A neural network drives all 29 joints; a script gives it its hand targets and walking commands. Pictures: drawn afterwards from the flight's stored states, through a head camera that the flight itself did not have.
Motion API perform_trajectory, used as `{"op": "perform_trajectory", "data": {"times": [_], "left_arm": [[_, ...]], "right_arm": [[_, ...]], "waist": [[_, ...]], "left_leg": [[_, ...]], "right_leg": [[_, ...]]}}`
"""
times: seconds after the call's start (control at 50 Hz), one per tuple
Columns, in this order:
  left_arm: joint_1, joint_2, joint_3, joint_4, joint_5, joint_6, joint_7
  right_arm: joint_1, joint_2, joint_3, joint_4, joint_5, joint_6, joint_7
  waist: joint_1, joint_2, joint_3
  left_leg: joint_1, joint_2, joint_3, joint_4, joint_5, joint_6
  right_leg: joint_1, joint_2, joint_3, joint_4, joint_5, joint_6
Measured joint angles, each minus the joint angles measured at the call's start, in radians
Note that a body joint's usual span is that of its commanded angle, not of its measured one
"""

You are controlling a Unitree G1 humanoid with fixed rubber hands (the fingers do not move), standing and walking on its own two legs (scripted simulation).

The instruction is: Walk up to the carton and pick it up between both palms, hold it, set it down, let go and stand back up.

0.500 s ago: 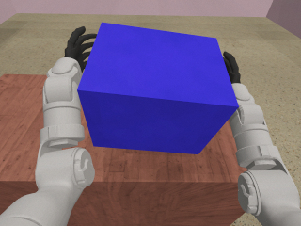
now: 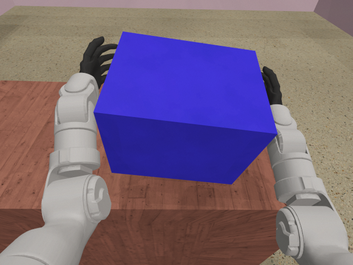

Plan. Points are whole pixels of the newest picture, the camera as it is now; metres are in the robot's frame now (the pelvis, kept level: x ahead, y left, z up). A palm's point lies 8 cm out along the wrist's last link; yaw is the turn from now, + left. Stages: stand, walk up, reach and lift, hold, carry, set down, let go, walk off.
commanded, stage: set down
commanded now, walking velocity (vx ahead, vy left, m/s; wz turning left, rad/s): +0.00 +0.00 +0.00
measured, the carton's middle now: (181, 113) +0.39 -0.02 +0.16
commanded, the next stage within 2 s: none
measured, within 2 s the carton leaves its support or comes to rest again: neither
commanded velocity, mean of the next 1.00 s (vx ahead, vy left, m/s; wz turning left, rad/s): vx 0.00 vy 0.00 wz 0.00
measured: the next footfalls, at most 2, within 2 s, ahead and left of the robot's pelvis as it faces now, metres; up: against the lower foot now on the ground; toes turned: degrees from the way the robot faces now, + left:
none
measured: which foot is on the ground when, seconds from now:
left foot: down 0.00-1.00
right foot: down 0.00-1.00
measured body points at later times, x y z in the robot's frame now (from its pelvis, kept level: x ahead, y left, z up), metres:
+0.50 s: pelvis +0.01 +0.01 +0.00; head +0.00 +0.03 +0.45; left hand +0.46 +0.15 +0.21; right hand +0.38 -0.22 +0.17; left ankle -0.02 +0.11 -0.75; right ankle +0.03 -0.14 -0.75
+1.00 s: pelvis +0.01 +0.01 +0.00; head +0.02 +0.04 +0.45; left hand +0.48 +0.14 +0.18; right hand +0.38 -0.23 +0.13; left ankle -0.02 +0.11 -0.75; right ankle +0.03 -0.14 -0.75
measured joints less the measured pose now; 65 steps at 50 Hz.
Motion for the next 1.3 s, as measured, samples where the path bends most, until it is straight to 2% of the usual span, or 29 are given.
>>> {"op": "perform_trajectory", "data": {"times": [0.42, 0.52, 0.82, 0.98, 1.3], "left_arm": [[0.015, 0.0, -0.004, 0.019, 0.0, -0.05, -0.021], [0.002, 0.0, -0.004, 0.078, 0.0, -0.082, -0.022], [-0.005, 0.001, -0.004, 0.149, 0.0, -0.139, -0.033], [-0.027, 0.005, -0.004, 0.214, 0.0, -0.163, -0.035], [-0.033, 0.005, -0.004, 0.242, 0.0, -0.191, -0.054]], "right_arm": [[0.047, 0.027, -0.017, -0.019, -0.02, -0.043, -0.009], [0.057, 0.041, -0.049, -0.015, -0.048, -0.046, 0.005], [0.093, 0.06, -0.065, -0.022, -0.085, -0.07, -0.002], [0.103, 0.086, -0.111, -0.02, -0.112, -0.071, 0.013], [0.143, 0.108, -0.123, -0.04, -0.134, -0.099, 0.003]], "waist": [[-0.02, -0.012, 0.016], [-0.023, -0.014, 0.024], [-0.031, -0.014, 0.039], [-0.031, -0.014, 0.049], [-0.034, -0.014, 0.054]], "left_leg": [[0.0, -0.009, 0.0, -0.001, -0.008, 0.004], [0.0, -0.009, 0.0, -0.001, -0.008, 0.006], [0.0, -0.013, 0.0, -0.003, -0.009, 0.009], [0.0, -0.016, 0.0, -0.006, -0.01, 0.012], [0.0, -0.016, 0.0, -0.014, -0.015, 0.011]], "right_leg": [[0.003, -0.009, 0.0, -0.004, -0.008, 0.01], [0.002, -0.009, 0.0, -0.004, -0.008, 0.01], [0.002, -0.013, 0.0, -0.004, -0.009, 0.014], [0.001, -0.016, 0.0, -0.005, -0.011, 0.016], [-0.002, -0.016, 0.0, -0.006, -0.017, 0.018]]}}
